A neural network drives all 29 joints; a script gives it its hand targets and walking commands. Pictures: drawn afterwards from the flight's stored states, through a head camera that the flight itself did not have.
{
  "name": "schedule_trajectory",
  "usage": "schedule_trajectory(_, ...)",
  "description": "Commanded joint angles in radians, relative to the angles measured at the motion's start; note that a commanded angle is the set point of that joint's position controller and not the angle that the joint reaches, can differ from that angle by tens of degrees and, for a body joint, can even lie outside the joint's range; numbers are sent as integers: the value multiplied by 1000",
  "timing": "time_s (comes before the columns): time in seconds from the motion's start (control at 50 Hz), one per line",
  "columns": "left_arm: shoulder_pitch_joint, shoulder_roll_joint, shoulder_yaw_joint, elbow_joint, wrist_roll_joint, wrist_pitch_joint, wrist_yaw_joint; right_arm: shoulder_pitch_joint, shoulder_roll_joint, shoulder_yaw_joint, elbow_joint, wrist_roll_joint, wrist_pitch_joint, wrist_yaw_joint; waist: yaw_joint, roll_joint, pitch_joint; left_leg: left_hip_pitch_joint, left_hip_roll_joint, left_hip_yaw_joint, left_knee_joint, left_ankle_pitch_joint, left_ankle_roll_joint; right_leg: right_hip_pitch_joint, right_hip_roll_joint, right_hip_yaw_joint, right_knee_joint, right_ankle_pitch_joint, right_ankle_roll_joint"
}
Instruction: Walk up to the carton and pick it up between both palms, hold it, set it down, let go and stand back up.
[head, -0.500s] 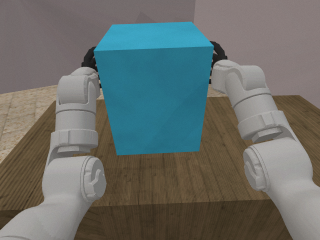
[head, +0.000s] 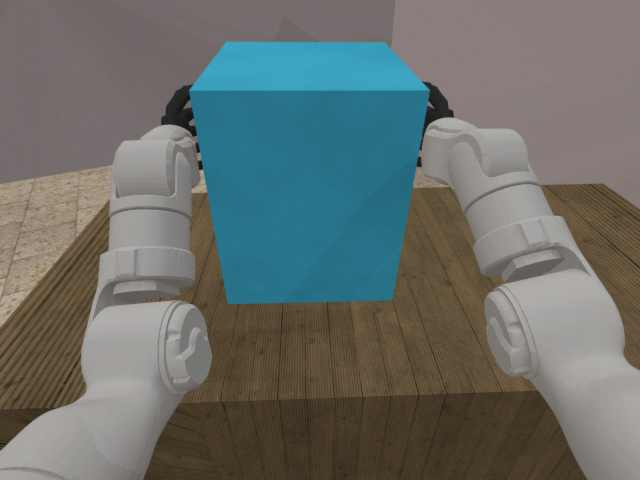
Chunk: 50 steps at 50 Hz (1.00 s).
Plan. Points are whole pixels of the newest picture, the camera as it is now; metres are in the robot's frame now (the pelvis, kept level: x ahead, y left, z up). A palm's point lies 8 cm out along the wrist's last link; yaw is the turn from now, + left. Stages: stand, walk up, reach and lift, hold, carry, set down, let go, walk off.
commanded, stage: hold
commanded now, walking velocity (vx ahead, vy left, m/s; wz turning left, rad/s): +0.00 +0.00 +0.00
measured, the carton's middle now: (308, 169) +0.39 +0.00 +0.27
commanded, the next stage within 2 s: none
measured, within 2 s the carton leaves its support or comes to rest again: neither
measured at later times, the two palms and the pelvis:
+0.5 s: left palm (183, 154) +0.38 +0.14 +0.30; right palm (434, 141) +0.37 -0.15 +0.31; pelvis +0.01 +0.00 +0.00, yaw +0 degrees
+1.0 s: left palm (184, 152) +0.38 +0.14 +0.31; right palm (438, 138) +0.37 -0.15 +0.32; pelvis +0.00 +0.00 +0.00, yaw +0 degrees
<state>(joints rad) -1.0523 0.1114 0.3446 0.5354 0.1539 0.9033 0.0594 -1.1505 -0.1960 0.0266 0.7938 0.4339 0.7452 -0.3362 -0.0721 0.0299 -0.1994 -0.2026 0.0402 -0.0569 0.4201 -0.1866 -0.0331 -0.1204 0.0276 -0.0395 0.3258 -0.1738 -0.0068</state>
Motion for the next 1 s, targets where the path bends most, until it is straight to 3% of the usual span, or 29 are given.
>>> schedule_trajectory(0.0, -897, -624, -308, -129, -192, -100, -161, -950, 697, 147, -328, 193, -54, 167, 2, -4, -390, 108, -87, -6, -41, 156, -10, 107, 51, 59, -43, 210, 53)
schedule_trajectory(0.02, -869, -612, -271, -102, -172, -95, -165, -938, 708, 154, -331, 195, -50, 159, 18, -14, -366, 104, -88, 0, -52, 142, -3, 111, 45, 64, -44, 214, 56)
schedule_trajectory(0.06, -889, -639, -308, -104, -181, -100, -170, -970, 695, 131, -335, 194, -60, 159, -3, 23, -347, 98, -83, -8, -37, 131, -16, 81, 47, 65, -44, 167, 53)
schedule_trajectory(0.08, -898, -645, -307, -102, -188, -102, -166, -987, 694, 131, -354, 186, -61, 161, -5, -17, -389, 112, -87, -7, -47, 120, -9, 97, 52, 54, -50, 164, 53)
schedule_trajectory(0.12, -927, -643, -349, -192, -230, -114, -165, -910, 709, 120, -331, 198, -51, 155, -42, -3, -416, 134, -85, -13, -36, 179, -22, 100, 51, 60, -36, 263, 59)
schedule_trajectory(0.16, -942, -672, -378, -199, -239, -114, -159, -958, 705, 139, -387, 211, -65, 156, -40, 40, -451, 130, -88, -14, -26, 220, -37, 125, 57, 61, -29, 275, 44)
schedule_trajectory(0.18, -909, -663, -352, -153, -226, -111, -155, -992, 694, 148, -419, 210, -62, 155, -24, 8, -419, 124, -88, -15, -20, 214, -29, 108, 64, 57, -33, 260, 50)
schedule_trajectory(0.2, -894, -657, -348, -133, -227, -108, -158, -940, 692, 134, -354, 191, -51, 150, -36, 4, -375, 117, -85, -20, -37, 188, -25, 103, 52, 64, -40, 252, 52)
schedule_trajectory(0.22, -893, -669, -377, -205, -239, -108, -158, -937, 689, 138, -404, 198, -60, 154, -43, 27, -412, 140, -81, -18, -22, 253, -34, 107, 59, 55, -31, 297, 48)
schedule_trajectory(0.24, -893, -673, -363, -155, -225, -102, -159, -946, 665, 134, -369, 199, -61, 151, -29, 51, -383, 127, -85, -14, -30, 216, -38, 95, 55, 59, -41, 252, 42)
schedule_trajectory(0.3, -861, -658, -325, -194, -194, -91, -166, -882, 664, 142, -345, 219, -43, 153, -22, 37, -379, 155, -82, -12, -35, 257, -38, 127, 55, 61, -38, 286, 45)
schedule_trajectory(0.32, -898, -633, -312, -218, -189, -98, -163, -882, 689, 152, -314, 216, -38, 156, 1, 36, -363, 130, -87, -11, -44, 225, -28, 118, 48, 61, -30, 282, 53)
schedule_trajectory(0.38, -926, -639, -336, -224, -198, -95, -161, -933, 700, 153, -352, 213, -46, 152, -12, 39, -391, 115, -92, -10, -33, 196, -30, 132, 42, 73, -21, 306, 59)
schedule_trajectory(0.4, -910, -652, -346, -282, -203, -100, -163, -887, 714, 182, -372, 240, -46, 158, -13, 34, -445, 155, -91, -6, -26, 277, -37, 169, 60, 56, -14, 353, 63)
schedule_trajectory(0.46, -892, -659, -372, -219, -214, -93, -157, -912, 689, 153, -407, 225, -48, 158, -19, 50, -421, 141, -83, -9, -36, 222, -39, 119, 61, 62, -21, 265, 44)
schedule_trajectory(0.48, -947, -670, -405, -337, -238, -107, -151, -916, 700, 154, -434, 236, -57, 166, -20, 61, -508, 172, -77, -10, -29, 277, -52, 143, 73, 53, -8, 297, 38)
schedule_trajectory(0.5, -895, -686, -390, -255, -232, -95, -149, -937, 683, 163, -449, 237, -57, 166, -24, 45, -470, 164, -79, -14, -24, 266, -49, 126, 70, 53, -18, 296, 46)
schedule_trajectory(0.52, -926, -691, -417, -332, -249, -105, -141, -947, 715, 186, -497, 246, -60, 169, -21, 44, -540, 181, -78, -21, -17, 303, -50, 137, 80, 50, -10, 304, 46)
schedule_trajectory(0.58, -832, -659, -381, -244, -217, -88, -137, -899, 680, 189, -447, 231, -46, 161, -10, 6, -414, 153, -82, -11, -20, 297, -42, 132, 70, 56, -21, 327, 52)
schedule_trajectory(0.6, -853, -665, -364, -209, -195, -84, -144, -899, 685, 172, -402, 219, -41, 159, -8, 21, -370, 144, -85, -11, -33, 237, -31, 112, 67, 59, -33, 258, 46)
schedule_trajectory(0.64, -850, -658, -372, -262, -203, -86, -147, -867, 690, 172, -405, 213, -41, 160, -24, 2, -396, 151, -79, -10, -34, 269, -40, 139, 68, 54, -26, 306, 45)
schedule_trajectory(0.7, -840, -645, -334, -192, -183, -74, -160, -917, 674, 161, -388, 205, -41, 163, 5, -5, -316, 109, -76, -5, -45, 203, -30, 100, 71, 60, -39, 190, 45)
schedule_trajectory(0.8, -875, -666, -346, -184, -192, -75, -166, -953, 667, 139, -385, 201, -48, 165, -13, 28, -325, 130, -77, -9, -36, 198, -32, 73, 60, 57, -45, 221, 40)
schedule_trajectory(0.84, -877, -642, -336, -200, -209, -93, -165, -948, 697, 145, -389, 193, -50, 167, -19, -30, -354, 126, -76, -7, -39, 193, -14, 93, 62, 58, -49, 222, 49)
schedule_trajectory(0.86, -904, -646, -348, -213, -208, -91, -163, -904, 686, 134, -350, 196, -43, 168, -31, -4, -367, 141, -83, -10, -37, 207, -24, 101, 57, 51, -40, 240, 52)
schedule_trajectory(0.88, -888, -648, -355, -249, -222, -99, -161, -936, 713, 175, -408, 218, -53, 169, -1, -3, -427, 135, -88, -4, -23, 250, -18, 147, 62, 54, -28, 293, 54)
schedule_trajectory(0.92, -904, -647, -364, -228, -218, -101, -147, -959, 722, 173, -422, 230, -57, 170, -4, 13, -455, 149, -90, -9, -20, 248, -17, 132, 55, 63, -20, 341, 54)
schedule_trajectory(0.96, -862, -666, -358, -224, -207, -93, -153, -924, 719, 185, -428, 236, -49, 162, -4, 26, -456, 150, -91, -9, -21, 261, -29, 156, 58, 65, -12, 356, 56)
schedule_trajectory(0.98, -903, -659, -374, -219, -204, -92, -151, -911, 692, 144, -352, 225, -44, 159, -21, 70, -436, 137, -88, -11, -34, 217, -41, 130, 52, 66, -21, 282, 47)
